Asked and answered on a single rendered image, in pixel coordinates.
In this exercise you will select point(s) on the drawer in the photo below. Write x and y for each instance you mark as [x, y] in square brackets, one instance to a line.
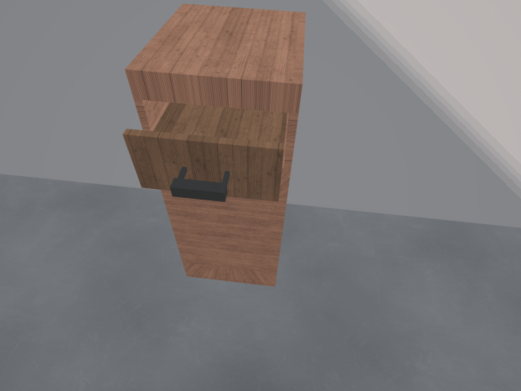
[209, 141]

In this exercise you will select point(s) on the cabinet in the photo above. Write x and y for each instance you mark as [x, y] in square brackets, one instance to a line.
[228, 57]

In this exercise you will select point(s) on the handle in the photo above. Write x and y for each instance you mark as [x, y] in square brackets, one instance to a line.
[201, 190]

